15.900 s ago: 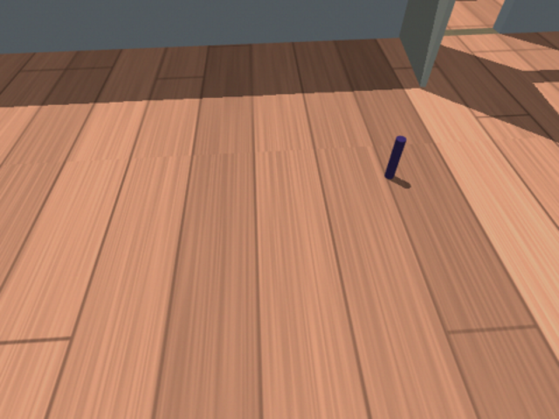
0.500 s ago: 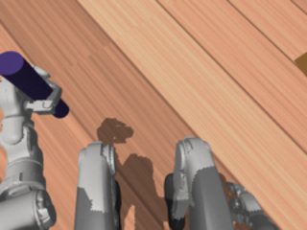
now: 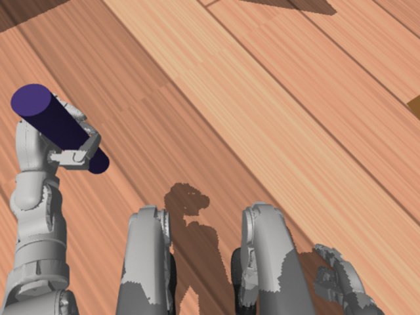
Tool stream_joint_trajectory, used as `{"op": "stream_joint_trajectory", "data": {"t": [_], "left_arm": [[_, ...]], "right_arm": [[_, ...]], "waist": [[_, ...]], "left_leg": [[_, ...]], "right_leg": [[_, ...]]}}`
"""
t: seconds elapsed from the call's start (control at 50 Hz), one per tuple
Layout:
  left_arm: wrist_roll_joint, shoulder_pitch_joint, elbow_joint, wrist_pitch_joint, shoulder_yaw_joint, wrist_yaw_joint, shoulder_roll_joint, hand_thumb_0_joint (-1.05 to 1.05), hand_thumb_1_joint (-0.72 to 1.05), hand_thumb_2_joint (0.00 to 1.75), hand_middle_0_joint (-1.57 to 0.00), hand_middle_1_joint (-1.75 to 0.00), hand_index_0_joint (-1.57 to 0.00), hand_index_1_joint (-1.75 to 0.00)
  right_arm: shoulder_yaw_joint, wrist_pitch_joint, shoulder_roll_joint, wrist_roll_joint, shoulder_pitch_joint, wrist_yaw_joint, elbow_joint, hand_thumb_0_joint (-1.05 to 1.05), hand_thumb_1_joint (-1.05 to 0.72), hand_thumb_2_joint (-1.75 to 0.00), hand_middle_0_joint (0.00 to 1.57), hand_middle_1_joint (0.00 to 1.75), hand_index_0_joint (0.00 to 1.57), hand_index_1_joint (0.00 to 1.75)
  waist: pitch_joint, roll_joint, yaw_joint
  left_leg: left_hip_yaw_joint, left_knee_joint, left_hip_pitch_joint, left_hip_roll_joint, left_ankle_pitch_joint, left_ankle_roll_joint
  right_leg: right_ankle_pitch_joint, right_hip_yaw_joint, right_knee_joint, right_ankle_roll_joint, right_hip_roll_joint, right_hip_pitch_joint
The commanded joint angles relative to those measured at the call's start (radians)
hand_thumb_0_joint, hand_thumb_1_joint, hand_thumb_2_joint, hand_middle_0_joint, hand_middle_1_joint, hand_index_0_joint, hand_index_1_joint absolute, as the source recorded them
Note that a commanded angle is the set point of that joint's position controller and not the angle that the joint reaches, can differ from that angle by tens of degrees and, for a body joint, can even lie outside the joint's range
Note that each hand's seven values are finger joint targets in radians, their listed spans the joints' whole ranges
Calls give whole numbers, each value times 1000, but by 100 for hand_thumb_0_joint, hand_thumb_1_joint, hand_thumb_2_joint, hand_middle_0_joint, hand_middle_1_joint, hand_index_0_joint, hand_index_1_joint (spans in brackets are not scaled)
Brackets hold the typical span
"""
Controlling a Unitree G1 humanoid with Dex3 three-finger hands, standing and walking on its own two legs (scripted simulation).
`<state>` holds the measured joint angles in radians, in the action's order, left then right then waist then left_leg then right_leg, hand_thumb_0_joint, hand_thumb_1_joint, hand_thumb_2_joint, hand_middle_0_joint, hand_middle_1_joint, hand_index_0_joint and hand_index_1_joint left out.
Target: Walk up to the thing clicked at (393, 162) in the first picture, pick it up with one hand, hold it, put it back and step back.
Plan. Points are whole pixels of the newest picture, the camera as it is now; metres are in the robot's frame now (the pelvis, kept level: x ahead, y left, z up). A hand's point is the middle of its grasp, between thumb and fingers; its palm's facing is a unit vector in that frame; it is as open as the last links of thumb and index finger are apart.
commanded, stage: lift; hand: left
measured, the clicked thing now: (73, 140) +0.41 +0.24 +0.00
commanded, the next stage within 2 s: hold in 1.68 s
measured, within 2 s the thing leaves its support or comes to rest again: neither
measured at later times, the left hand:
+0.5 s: hand (17, 79) +0.40 +0.22 +0.19, palm faces +0.13 -0.99 -0.02, open 7.1 cm
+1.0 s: hand out of the picture +0.39 +0.20 +0.27, palm faces +0.14 -0.99 -0.01, open 7.1 cm
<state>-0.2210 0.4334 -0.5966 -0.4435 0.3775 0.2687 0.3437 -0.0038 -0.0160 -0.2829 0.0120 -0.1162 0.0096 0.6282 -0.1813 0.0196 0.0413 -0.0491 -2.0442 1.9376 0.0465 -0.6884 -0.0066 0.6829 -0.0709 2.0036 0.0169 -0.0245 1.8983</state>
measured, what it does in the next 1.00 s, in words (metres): rises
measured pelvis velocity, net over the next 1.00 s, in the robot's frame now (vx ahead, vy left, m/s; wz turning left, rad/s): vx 0.06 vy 0.00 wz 0.04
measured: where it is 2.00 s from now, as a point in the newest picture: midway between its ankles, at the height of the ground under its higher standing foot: (205, 299)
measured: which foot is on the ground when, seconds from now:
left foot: down 0.00-1.00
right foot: down 0.00-1.00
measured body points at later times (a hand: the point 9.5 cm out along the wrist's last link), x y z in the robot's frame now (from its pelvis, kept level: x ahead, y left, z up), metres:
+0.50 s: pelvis +0.03 +0.01 +0.15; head +0.16 +0.03 +0.58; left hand +0.38 +0.27 +0.19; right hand +0.21 -0.24 +0.04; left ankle +0.08 +0.12 -0.41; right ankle +0.08 -0.12 -0.41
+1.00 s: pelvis +0.06 +0.00 +0.23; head +0.14 +0.02 +0.67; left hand +0.38 +0.26 +0.27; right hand +0.21 -0.24 +0.12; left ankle +0.08 +0.12 -0.41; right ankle +0.08 -0.12 -0.41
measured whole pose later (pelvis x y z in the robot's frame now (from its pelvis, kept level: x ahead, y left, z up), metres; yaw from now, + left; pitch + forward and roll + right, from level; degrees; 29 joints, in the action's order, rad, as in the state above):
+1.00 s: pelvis +0.06 +0.00 +0.23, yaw +3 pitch +16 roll -2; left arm -0.20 0.14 -0.36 -0.30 0.18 0.09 0.23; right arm 0.00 -0.06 -0.24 0.03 -0.23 -0.03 0.62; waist -0.11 0.03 0.02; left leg -0.01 -1.20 0.95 0.04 -0.53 0.00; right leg 0.52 -0.06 1.15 0.00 -0.01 0.91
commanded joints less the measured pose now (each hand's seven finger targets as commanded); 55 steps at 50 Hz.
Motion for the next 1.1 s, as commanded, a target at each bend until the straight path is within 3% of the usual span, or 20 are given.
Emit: {"op": "stream_joint_trajectory", "data": {"t": [0.0,0.06,0.08,0.1,0.16,0.18,0.26,0.28,0.32,0.44,0.46,0.52,0.58,0.6,0.76,0.84,0.9,0.92,1.0,1.08], "left_arm": [[-30,200,311,-35,24,-30,182,0,46,132,-135,-149,-139,-146],[-26,158,367,-7,38,-58,204,0,47,133,-136,-150,-140,-147],[-25,156,413,-4,3,-59,179,0,47,134,-136,-150,-140,-147],[-22,97,394,12,13,-68,171,0,49,134,-135,-149,-139,-146],[-19,83,483,36,-40,-87,134,0,51,134,-136,-150,-140,-147],[-22,62,490,47,-23,-97,141,0,51,134,-136,-149,-140,-146],[-28,60,585,75,-70,-128,109,0,48,134,-137,-151,-141,-148],[-23,28,559,86,-44,-140,129,0,47,134,-137,-150,-141,-148],[-17,-2,539,99,-83,-151,91,0,48,135,-136,-149,-139,-147],[4,-69,476,118,-110,-168,61,0,45,132,-136,-148,-139,-146],[2,-61,473,117,-89,-170,79,0,44,132,-136,-147,-139,-145],[-2,-69,497,110,-122,-163,48,0,43,130,-135,-146,-139,-144],[5,-51,508,99,-113,-174,66,0,43,129,-134,-144,-137,-142],[4,-27,515,93,-120,-173,60,0,42,129,-134,-144,-137,-143],[6,-66,462,71,-135,-171,37,0,38,128,-131,-142,-133,-141],[3,-76,456,66,-136,-172,32,0,40,128,-130,-141,-133,-139],[3,-99,440,64,-134,-176,17,0,41,129,-130,-142,-133,-140],[7,-84,456,65,-156,-174,11,0,40,128,-130,-142,-133,-140],[11,-54,453,52,-147,-183,21,0,38,128,-132,-142,-134,-140],[19,-48,446,39,-149,-189,17,0,38,129,-132,-142,-134,-141]], "right_arm": [[-70,-29,-162,12,-89,-26,-94,0,-89,-89,20,30,20,30],[-74,-30,-155,19,-81,-35,-112,0,-89,-89,20,30,20,30],[-73,-29,-154,22,-77,-37,-114,0,-89,-89,20,30,20,30],[-75,-27,-151,23,-78,-38,-119,0,-89,-89,20,30,20,30],[-76,-32,-148,33,-69,-48,-131,0,-89,-89,20,30,20,30],[-79,-34,-152,37,-67,-52,-135,0,-89,-89,20,30,20,30],[-74,-46,-138,42,-79,-59,-139,0,-89,-89,20,30,20,30],[-73,-48,-135,43,-87,-63,-136,0,-89,-89,20,30,20,30],[-71,-52,-130,42,-91,-66,-131,0,-89,-89,20,30,20,30],[-68,-62,-117,41,-93,-64,-129,0,-89,-89,20,30,20,30],[-68,-63,-119,41,-96,-65,-130,0,-89,-89,20,30,20,30],[-64,-72,-113,40,-101,-60,-134,0,-89,-89,20,30,20,30],[-60,-76,-109,37,-105,-59,-129,0,-89,-89,20,30,20,30],[-60,-78,-107,36,-98,-59,-131,0,-89,-89,20,30,20,30],[-61,-80,-107,27,-117,-59,-123,0,-90,-89,20,30,20,30],[-57,-81,-100,24,-113,-58,-129,0,-89,-89,20,30,20,30],[-58,-77,-101,19,-128,-57,-118,0,-89,-89,20,30,20,30],[-57,-76,-103,20,-126,-56,-121,0,-89,-89,20,30,20,30],[-50,-74,-88,16,-130,-58,-116,0,-89,-89,20,30,20,30],[-51,-77,-86,14,-116,-55,-116,0,-90,-89,20,30,20,30]], "waist": [[-607,65,5],[-599,24,-5],[-599,62,-2],[-589,56,-12],[-561,72,-3],[-555,75,-10],[-548,78,6],[-540,59,-1],[-488,41,10],[-383,40,5],[-382,21,4],[-380,45,0],[-349,66,-15],[-339,65,-2],[-318,15,6],[-293,5,-5],[-306,22,-10],[-281,23,-12],[-259,-14,-5],[-224,27,-15]], "left_leg": [[-5,323,-480,-24,148,-26],[8,359,-485,-25,133,-34],[-4,394,-535,-24,125,-26],[-4,414,-550,-25,124,-26],[-28,493,-645,-21,113,-17],[-38,522,-694,-18,119,-15],[-38,578,-795,-20,210,-13],[-36,591,-823,-18,252,-16],[-32,621,-849,-19,278,-17],[-24,735,-927,-23,272,-10],[-17,741,-931,-24,289,-13],[-13,789,-1008,-25,331,-9],[-10,841,-1063,-25,346,-3],[-13,858,-1076,-23,334,-2],[0,935,-1159,-27,389,-6],[20,974,-1176,-35,386,-10],[9,1007,-1244,-29,455,-2],[11,1022,-1250,-28,444,-1],[29,1041,-1239,-32,445,-9],[24,1103,-1291,-31,398,-2]], "right_leg": [[-169,37,-334,19,27,-429],[-156,66,-416,10,26,-523],[-151,55,-416,15,26,-515],[-151,55,-434,15,26,-535],[-157,41,-474,17,28,-554],[-165,35,-490,18,28,-555],[-242,31,-554,14,31,-645],[-277,33,-579,11,32,-678],[-301,32,-616,10,34,-717],[-301,31,-725,11,34,-820],[-322,33,-742,9,33,-858],[-353,30,-780,10,34,-902],[-362,30,-823,11,33,-941],[-355,29,-833,11,34,-939],[-423,34,-930,4,34,-1077],[-437,43,-991,-3,33,-1156],[-477,28,-993,5,38,-1160],[-467,29,-1007,5,38,-1161],[-501,46,-1057,-5,31,-1244],[-437,38,-1085,2,32,-1236]]}}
